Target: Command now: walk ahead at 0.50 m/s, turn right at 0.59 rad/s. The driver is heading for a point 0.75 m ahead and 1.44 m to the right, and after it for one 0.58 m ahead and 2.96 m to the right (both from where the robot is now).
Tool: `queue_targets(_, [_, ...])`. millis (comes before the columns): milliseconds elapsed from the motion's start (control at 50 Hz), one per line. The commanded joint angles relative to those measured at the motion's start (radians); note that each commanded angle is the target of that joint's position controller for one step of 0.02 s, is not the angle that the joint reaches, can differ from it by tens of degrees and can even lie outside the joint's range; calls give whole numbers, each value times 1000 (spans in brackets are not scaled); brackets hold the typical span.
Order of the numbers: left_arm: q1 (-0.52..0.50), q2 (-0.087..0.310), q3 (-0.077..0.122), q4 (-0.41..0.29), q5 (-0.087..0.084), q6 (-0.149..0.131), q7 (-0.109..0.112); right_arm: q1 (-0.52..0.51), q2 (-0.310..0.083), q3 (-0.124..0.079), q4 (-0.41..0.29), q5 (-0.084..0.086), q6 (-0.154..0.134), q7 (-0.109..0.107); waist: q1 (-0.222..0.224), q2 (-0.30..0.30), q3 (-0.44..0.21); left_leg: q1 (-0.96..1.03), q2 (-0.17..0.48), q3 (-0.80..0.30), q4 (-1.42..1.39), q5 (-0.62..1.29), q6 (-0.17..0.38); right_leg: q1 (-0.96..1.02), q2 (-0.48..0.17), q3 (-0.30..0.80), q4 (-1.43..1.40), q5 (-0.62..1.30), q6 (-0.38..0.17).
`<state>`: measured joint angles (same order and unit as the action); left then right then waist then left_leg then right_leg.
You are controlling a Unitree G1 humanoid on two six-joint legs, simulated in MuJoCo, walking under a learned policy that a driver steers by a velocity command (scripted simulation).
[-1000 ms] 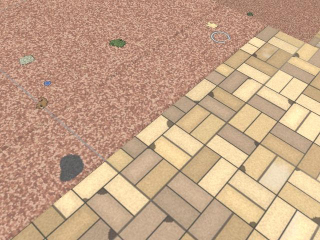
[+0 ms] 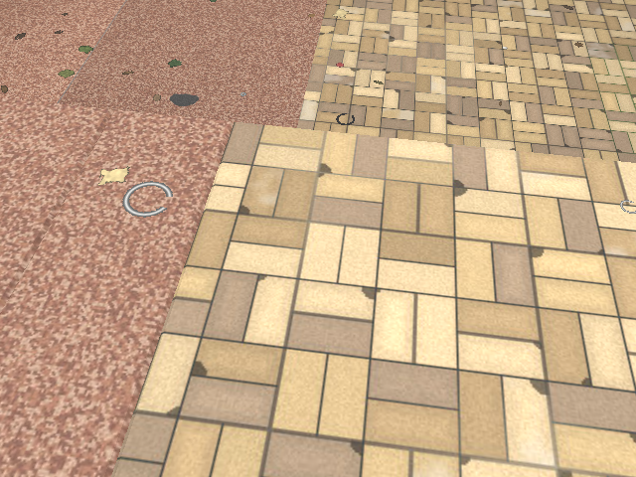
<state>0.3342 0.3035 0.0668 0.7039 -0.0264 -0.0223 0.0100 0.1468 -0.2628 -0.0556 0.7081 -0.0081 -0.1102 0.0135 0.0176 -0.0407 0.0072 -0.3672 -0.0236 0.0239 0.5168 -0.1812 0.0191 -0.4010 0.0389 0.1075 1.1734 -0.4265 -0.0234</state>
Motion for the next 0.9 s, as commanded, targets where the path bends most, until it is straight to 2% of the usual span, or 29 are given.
queue_targets(20, [-51, 100, 33, -109, 0, -8, -8, 64, -101, -26, -22, -6, 2, -9, -40, 160, -3, 254, 285, -325, -299, -78, 142, -307, -135, 21, 45, 101, 9])
queue_targets(60, [-52, 65, 27, -114, -3, 2, -11, 66, -108, -31, -5, 0, -7, -9, -33, 162, 4, 224, 275, -231, -337, 7, 157, -298, -146, 0, 13, 135, 18])
queue_targets(140, [-116, 46, 19, -136, 4, 5, -14, 86, -151, -45, 31, -3, -9, -13, -41, 114, 12, 274, 290, -104, -361, 167, 174, -359, -157, 0, -128, 270, 39])
queue_targets(220, [-229, 23, 7, -157, 4, -9, -39, 104, -177, -48, 57, 4, 7, -19, -83, 103, 39, 308, 266, 34, -356, 231, 141, -313, -144, -65, -356, 442, 28])
queue_targets(260, [-290, 12, 2, -177, 3, -12, -52, 136, -195, -51, 74, 11, 16, -20, -106, 97, 61, 343, 278, 68, -352, 236, 133, -299, -135, -101, -436, 449, 15])
queue_targets(300, [-327, 17, 2, -198, -1, -12, -64, 156, -212, -56, 88, 22, 27, -18, -111, 101, 79, 396, 299, 91, -334, 279, 124, -292, -125, -126, -491, 403, -6])
queue_targets(320, [-333, 25, 5, -206, -1, -11, -68, 157, -222, -60, 93, 28, 34, -18, -104, 106, 81, 423, 309, 106, -310, 349, 116, -278, -114, -142, -512, 362, -21])
queue_targets(360, [-288, 59, 23, -209, 6, -6, -70, 147, -254, -69, 92, 38, 45, -24, -57, 139, 34, 459, 310, 147, -186, 690, 96, -166, -54, -196, -534, 256, -64])
queue_targets(380, [-204, 90, 41, -192, 8, -2, -68, 141, -268, -74, 91, 43, 52, -28, -2, 149, -20, 457, 301, 168, -53, 847, 84, -50, -11, -221, -550, 221, -92])
queue_targets(400, [-38, 137, 71, -148, 6, 2, -58, 127, -257, -69, 86, 46, 57, -32, 91, 126, -105, 378, 268, 198, 153, 863, 56, 184, 32, -228, -620, 291, -130])
queue_targets(420, [126, 214, 102, -108, 2, 13, -37, 144, -207, -48, 69, 21, 51, -34, 156, 22, -198, 120, 228, 195, 459, 538, 12, 504, -69, -43, -631, 307, -187])
queue_targets(440, [70, 323, 107, -124, -4, 1, -32, 227, -62, -1, 4, -17, 24, -20, 13, -242, -277, -321, 17, 93, 799, -397, -42, 785, -323, 544, -734, 146, -368])
queue_targets(460, [108, 237, 83, -148, 1, -16, -39, 122, -155, -14, -6, 19, -13, -5, 103, -127, -387, -423, 19, -117, 896, -405, -30, 818, -372, 720, -864, 27, -393])
queue_targets(480, [77, 185, 66, -130, 9, -30, -43, 34, -193, -24, -36, 52, -29, 2, 105, -80, -236, -492, 61, -113, 869, -301, -12, 719, -343, 570, -878, 108, -341])
queue_targets(500, [20, 161, 57, -130, 6, -36, -42, 27, -178, -17, -34, 38, -37, -4, 59, -4, -153, -447, 103, -110, 777, -213, -5, 569, -296, 446, -875, 212, -306])
queue_targets(520, [-48, 135, 48, -140, 10, -36, -40, 30, -178, -21, -22, 12, -36, -10, 16, 22, -101, -380, 130, -107, 694, -169, -15, 437, -256, 356, -882, 322, -281])
queue_targets(540, [-87, 115, 38, -155, 21, -37, -36, 52, -185, -27, -17, 4, -25, -10, -18, 5, -83, -313, 147, -114, 652, -136, -22, 349, -230, 305, -903, 405, -273])
queue_targets(580, [-104, 118, 38, -150, 21, -42, -28, 68, -165, -26, -14, -4, -3, -8, -43, 0, -69, -263, 144, -97, 583, -112, -52, 256, -212, 263, -932, 499, -283])
queue_targets(620, [-83, 136, 41, -133, 17, -44, -14, 29, -137, -17, -25, -12, 10, -11, -39, 6, -43, -257, 128, -79, 483, -45, -81, 187, -186, 204, -944, 540, -280])
queue_targets(660, [-55, 149, 45, -114, 12, -40, -2, -54, -111, -5, -46, -11, 12, -10, -10, -6, -18, -248, 105, -74, 326, 94, -95, 157, -150, 162, -941, 503, -250])
queue_targets(720, [-11, 158, 48, -89, 6, -31, 6, -165, -92, 6, -71, 0, 5, 2, 36, -30, -3, -162, 52, -68, 114, 256, -93, 125, -119, 150, -924, 395, -206])
queue_targets(760, [22, 162, 50, -69, 1, -28, 6, -203, -108, 1, -86, 11, -1, 10, 51, -40, 1, -132, 36, -84, 54, 276, -85, 149, -139, 197, -899, 346, -196])
queue_targets(820, [34, 148, 48, -53, -2, -21, 10, -194, -147, -16, -93, 15, -11, 16, 35, -66, -2, -102, 31, -114, -11, 187, -54, 235, -173, 288, -813, 309, -176])
queue_targets(840, [26, 148, 50, -52, 0, -17, 11, -167, -157, -23, -88, 17, -15, 16, 19, -83, -5, -68, 28, -110, -18, 136, -39, 249, -178, 311, -782, 322, -167])
queue_targets(860, [13, 136, 46, -55, 1, -13, 10, -105, -164, -31, -73, 16, -19, 13, -16, -93, -20, 12, 23, -92, -51, 121, -18, 245, -161, 315, -736, 344, -151])
queue_targets(880, [9, 100, 34, -60, 6, -13, 8, -10, -189, -46, -55, 6, -23, 6, -62, -80, -83, 170, 51, -101, -67, 118, 15, 215, -111, 281, -620, 382, -119])
queue_targets(900, [21, 39, 11, -78, 21, -16, 6, 137, -243, -61, -44, -10, -26, -2, -117, 33, -224, 427, 221, -263, -51, 71, 77, 95, -46, 197, -339, 242, -80])
